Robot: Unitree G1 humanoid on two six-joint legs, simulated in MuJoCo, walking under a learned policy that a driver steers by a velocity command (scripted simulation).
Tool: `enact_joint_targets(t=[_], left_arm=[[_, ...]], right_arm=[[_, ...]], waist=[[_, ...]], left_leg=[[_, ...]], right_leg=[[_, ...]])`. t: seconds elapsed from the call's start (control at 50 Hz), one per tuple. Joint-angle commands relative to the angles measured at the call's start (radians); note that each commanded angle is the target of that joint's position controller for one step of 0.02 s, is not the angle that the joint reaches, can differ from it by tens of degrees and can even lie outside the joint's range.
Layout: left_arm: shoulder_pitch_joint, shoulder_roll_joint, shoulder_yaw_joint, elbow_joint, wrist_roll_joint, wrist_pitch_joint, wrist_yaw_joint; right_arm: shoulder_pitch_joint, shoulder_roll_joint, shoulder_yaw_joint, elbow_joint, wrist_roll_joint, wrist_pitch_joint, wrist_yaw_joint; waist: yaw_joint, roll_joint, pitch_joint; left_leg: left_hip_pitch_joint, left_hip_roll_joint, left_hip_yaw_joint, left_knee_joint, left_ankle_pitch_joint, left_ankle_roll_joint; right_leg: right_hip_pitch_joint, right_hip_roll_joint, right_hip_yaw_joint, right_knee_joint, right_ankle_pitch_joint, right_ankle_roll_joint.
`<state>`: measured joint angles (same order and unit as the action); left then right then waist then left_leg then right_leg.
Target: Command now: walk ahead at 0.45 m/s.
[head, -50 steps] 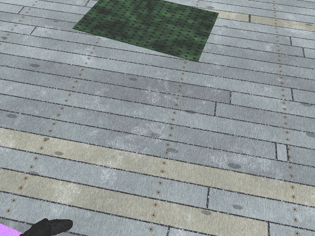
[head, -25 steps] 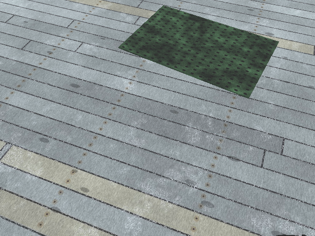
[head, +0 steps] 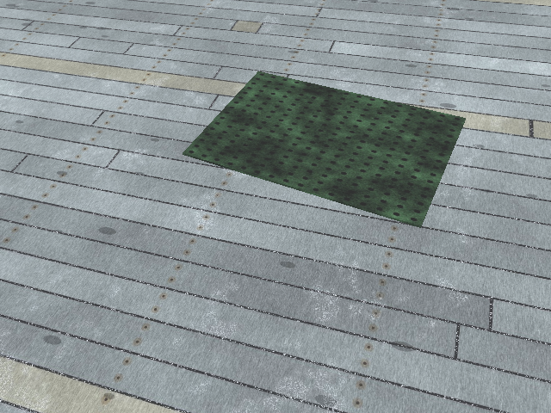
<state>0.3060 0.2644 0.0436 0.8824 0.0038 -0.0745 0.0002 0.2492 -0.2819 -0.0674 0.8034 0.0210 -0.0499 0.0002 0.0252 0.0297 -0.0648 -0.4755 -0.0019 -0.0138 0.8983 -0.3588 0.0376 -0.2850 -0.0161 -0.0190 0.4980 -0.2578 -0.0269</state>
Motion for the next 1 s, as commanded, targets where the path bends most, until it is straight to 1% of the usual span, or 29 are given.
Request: enact_joint_targets(t=[0.02, 0.04, 0.06, 0.14, 0.16, 0.24, 0.32, 0.36, 0.38, 0.4, 0.42, 0.44, 0.46, 0.48, 0.5, 0.52, 0.54, 0.56, 0.6, 0.7, 0.8, 0.84, 0.86, 0.9, 0.92, 0.94, 0.96, 0.98, 1.0], left_arm=[[0.025, 0.160, 0.033, -0.044, -0.007, -0.020, 0.001], [0.059, 0.132, 0.025, -0.038, -0.006, -0.021, 0.001], [0.056, 0.152, 0.029, -0.028, 0.001, -0.021, 0.003], [0.110, 0.120, 0.022, -0.001, -0.012, -0.017, 0.012], [0.111, 0.146, 0.028, 0.005, -0.009, -0.015, 0.013], [0.168, 0.156, 0.034, 0.036, -0.018, -0.002, 0.016], [0.166, 0.168, 0.046, 0.052, -0.027, 0.013, 0.018], [0.132, 0.179, 0.049, 0.048, -0.028, 0.020, 0.018], [0.117, 0.155, 0.038, 0.030, -0.015, 0.019, 0.020], [0.216, 0.041, 0.001, -0.002, -0.005, 0.002, 0.011], [0.209, 0.055, 0.003, 0.018, -0.017, -0.027, 0.005], [0.111, 0.150, 0.032, -0.014, -0.047, -0.042, 0.000], [0.039, 0.154, 0.034, -0.032, -0.051, -0.047, 0.002], [0.002, 0.140, 0.037, -0.035, -0.034, -0.044, 0.009], [0.010, 0.128, 0.043, -0.031, -0.018, -0.036, 0.013], [0.050, 0.090, 0.038, -0.028, -0.019, -0.023, 0.011], [0.045, 0.082, 0.039, -0.019, -0.019, -0.009, 0.015], [0.047, 0.062, 0.036, -0.028, -0.021, 0.001, 0.014], [-0.029, 0.076, 0.038, -0.060, -0.010, 0.006, 0.014], [-0.200, 0.042, 0.019, -0.102, -0.018, -0.006, -0.011], [-0.337, 0.055, 0.014, -0.172, -0.027, -0.005, -0.040], [-0.347, 0.059, 0.014, -0.198, -0.027, -0.005, -0.055], [-0.333, 0.075, 0.020, -0.203, -0.024, -0.005, -0.062], [-0.182, 0.129, 0.051, -0.184, -0.022, 0.002, -0.063], [-0.021, 0.186, 0.083, -0.147, -0.024, 0.005, -0.053], [0.123, 0.300, 0.116, -0.130, -0.016, 0.012, -0.037], [0.117, 0.287, 0.105, -0.138, -0.032, 0.007, -0.037], [0.111, 0.206, 0.081, -0.140, -0.023, 0.007, -0.033], [0.054, 0.173, 0.072, -0.150, -0.019, 0.004, -0.028]], right_arm=[[-0.098, -0.105, -0.029, -0.094, -0.017, -0.035, -0.003], [-0.128, -0.087, -0.025, -0.093, -0.023, -0.037, -0.001], [-0.129, -0.055, -0.020, -0.098, -0.015, -0.036, 0.001], [-0.201, -0.026, -0.009, -0.107, -0.014, -0.029, 0.008], [-0.234, -0.007, -0.002, -0.120, -0.007, -0.032, 0.013], [-0.339, -0.009, 0.007, -0.152, 0.002, -0.038, 0.038], [-0.342, -0.052, 0.000, -0.164, 0.002, -0.047, 0.052], [-0.137, -0.113, -0.033, -0.107, -0.004, -0.046, 0.041], [0.054, -0.166, -0.055, -0.057, -0.009, -0.044, 0.030], [0.188, -0.272, -0.080, -0.026, -0.026, -0.035, 0.024], [0.201, -0.205, -0.057, -0.014, -0.015, -0.028, 0.026], [0.115, -0.151, -0.036, -0.019, -0.011, -0.028, 0.024], [0.040, -0.121, -0.026, -0.031, -0.010, -0.029, 0.022], [-0.022, -0.089, -0.015, -0.034, -0.016, -0.031, 0.026], [-0.042, -0.068, -0.009, -0.033, -0.027, -0.041, 0.032], [-0.063, -0.071, -0.011, -0.028, -0.030, -0.043, 0.033], [-0.066, -0.049, -0.009, -0.021, -0.026, -0.048, 0.035], [-0.061, -0.083, -0.015, -0.009, -0.027, -0.054, 0.031], [-0.034, -0.095, -0.018, 0.011, -0.021, -0.059, 0.023], [0.023, -0.130, -0.022, 0.049, -0.026, -0.057, 0.001], [0.107, -0.126, -0.022, 0.102, -0.017, -0.036, -0.006], [0.099, -0.148, -0.029, 0.106, -0.014, -0.021, -0.010], [0.089, -0.154, -0.030, 0.101, -0.015, -0.013, -0.015], [0.064, -0.186, -0.037, 0.087, -0.017, 0.006, -0.028], [0.055, -0.178, -0.031, 0.073, -0.018, 0.012, -0.036], [0.121, -0.103, -0.003, 0.029, -0.036, -0.006, -0.031], [0.143, -0.037, 0.028, 0.021, -0.043, -0.047, -0.010], [0.043, -0.133, 0.001, 0.003, -0.002, -0.081, 0.008], [-0.033, -0.143, 0.001, -0.024, 0.019, -0.099, 0.014]], waist=[[0.013, -0.161, 0.122], [0.033, -0.130, 0.110], [0.016, -0.168, 0.100], [0.043, -0.129, 0.113], [0.047, -0.157, 0.121], [0.081, -0.126, 0.154], [0.044, -0.138, 0.154], [-0.075, -0.147, 0.024], [-0.157, -0.113, -0.112], [-0.147, 0.140, -0.295], [-0.148, 0.220, -0.371], [-0.137, 0.159, -0.187], [-0.109, 0.095, -0.078], [-0.078, 0.026, 0.009], [-0.047, 0.062, 0.041], [-0.011, 0.091, 0.030], [-0.009, 0.056, 0.044], [0.010, 0.077, 0.051], [-0.001, 0.033, 0.098], [-0.060, 0.012, 0.127], [-0.107, -0.016, 0.163], [-0.093, 0.007, 0.152], [-0.077, 0.016, 0.131], [0.013, 0.054, 0.018], [0.093, 0.029, -0.068], [0.097, -0.146, -0.215], [0.057, -0.257, -0.326], [0.098, -0.183, -0.265], [0.086, -0.125, -0.138]], left_leg=[[-0.421, 0.090, -0.059, 0.069, 0.123, 0.004], [-0.372, 0.092, -0.041, 0.045, 0.171, -0.002], [-0.351, 0.084, -0.026, 0.009, 0.238, -0.017], [-0.264, 0.066, 0.006, -0.152, 0.366, -0.044], [-0.239, 0.064, 0.011, -0.217, 0.398, -0.047], [-0.195, 0.051, 0.025, -0.333, 0.403, -0.039], [-0.112, 0.026, 0.039, -0.402, 0.294, 0.017], [0.205, -0.023, 0.079, -0.432, 0.295, 0.069], [0.510, 0.055, 0.000, -0.385, 0.314, 0.115], [0.947, 0.332, -0.444, -0.414, 0.165, 0.270], [0.944, 0.403, -0.717, -0.577, 0.031, 0.306], [0.808, 0.360, -0.578, -0.601, -0.010, 0.248], [0.652, 0.320, -0.444, -0.624, 0.049, 0.214], [0.505, 0.271, -0.344, -0.666, 0.134, 0.193], [0.400, 0.232, -0.258, -0.676, 0.305, 0.170], [0.359, 0.225, -0.237, -0.712, 0.282, 0.186], [0.324, 0.192, -0.202, -0.738, 0.294, 0.176], [0.293, 0.217, -0.189, -0.757, 0.322, 0.200], [0.295, 0.216, -0.153, -0.780, 0.387, 0.214], [0.322, 0.184, -0.002, -0.812, 0.404, 0.155], [0.542, 0.239, 0.067, -0.769, 0.475, 0.131], [0.606, 0.268, 0.079, -0.705, 0.600, 0.117], [0.632, 0.263, 0.104, -0.645, 0.783, 0.103], [0.621, 0.248, 0.141, -0.402, 1.106, 0.073], [0.499, 0.209, 0.171, -0.177, 1.062, 0.037], [0.102, 0.109, 0.182, 0.212, 0.656, -0.023], [-0.188, -0.079, 0.018, 0.454, -0.196, -0.052], [-0.303, -0.010, -0.106, 0.511, -0.170, -0.024], [-0.332, 0.038, -0.091, 0.460, -0.086, -0.004]], right_leg=[[0.255, -0.277, 0.418, -0.362, -0.271, -0.150], [0.242, -0.240, 0.335, -0.364, -0.123, -0.134], [0.233, -0.238, 0.313, -0.375, -0.065, -0.145], [0.220, -0.176, 0.149, -0.379, 0.173, -0.131], [0.216, -0.186, 0.142, -0.377, 0.172, -0.133], [0.262, -0.219, 0.128, -0.357, 0.198, -0.144], [0.348, -0.256, 0.119, -0.282, 0.394, -0.122], [0.311, -0.213, 0.066, -0.055, 0.744, -0.088], [0.152, -0.169, 0.032, 0.181, 0.660, -0.054], [-0.271, -0.015, -0.018, 0.600, 0.217, 0.021], [-0.391, 0.041, 0.127, 0.767, -0.306, 0.019], [-0.487, -0.023, 0.140, 0.834, -0.263, 0.001], [-0.483, -0.072, 0.105, 0.801, -0.169, -0.010], [-0.447, -0.104, 0.084, 0.738, -0.093, -0.009], [-0.369, -0.131, 0.094, 0.685, -0.047, -0.011], [-0.325, -0.140, 0.093, 0.659, -0.016, -0.001], [-0.307, -0.144, 0.086, 0.652, 0.008, -0.004], [-0.312, -0.146, 0.084, 0.624, 0.029, 0.008], [-0.381, -0.155, 0.084, 0.517, 0.102, 0.034], [-0.346, -0.109, 0.040, 0.202, 0.383, 0.018], [-0.431, -0.065, 0.040, 0.082, 0.345, -0.021], [-0.417, -0.052, 0.017, 0.067, 0.258, -0.045], [-0.377, -0.019, -0.019, 0.066, 0.204, -0.060], [-0.149, 0.054, -0.079, 0.070, 0.126, -0.101], [0.101, 0.066, -0.046, 0.026, 0.178, -0.141], [0.528, -0.172, 0.353, 0.036, 0.152, -0.286], [0.726, -0.339, 0.839, -0.145, 0.032, -0.422], [0.706, -0.301, 0.754, -0.180, -0.025, -0.358], [0.572, -0.265, 0.609, -0.191, 0.021, -0.313]])
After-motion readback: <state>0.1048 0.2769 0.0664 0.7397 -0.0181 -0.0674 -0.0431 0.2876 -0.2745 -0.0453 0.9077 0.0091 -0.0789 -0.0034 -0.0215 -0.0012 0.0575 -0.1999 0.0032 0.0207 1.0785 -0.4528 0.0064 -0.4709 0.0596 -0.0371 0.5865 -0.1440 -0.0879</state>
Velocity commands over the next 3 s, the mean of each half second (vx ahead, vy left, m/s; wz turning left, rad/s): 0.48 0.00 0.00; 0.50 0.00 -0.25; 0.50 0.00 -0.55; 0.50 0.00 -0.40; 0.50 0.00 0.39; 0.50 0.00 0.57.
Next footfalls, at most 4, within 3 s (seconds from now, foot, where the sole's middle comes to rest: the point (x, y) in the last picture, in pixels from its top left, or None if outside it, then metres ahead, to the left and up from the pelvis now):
0.38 left None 0.35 0.15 -0.78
0.92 right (342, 370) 0.66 -0.07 -0.78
1.40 left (290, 269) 0.98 0.06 -0.78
1.92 right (415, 241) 1.08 -0.32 -0.78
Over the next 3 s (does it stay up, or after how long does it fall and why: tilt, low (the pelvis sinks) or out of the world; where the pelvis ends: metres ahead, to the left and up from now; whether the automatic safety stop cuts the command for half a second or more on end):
stays up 1.58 -0.41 -0.02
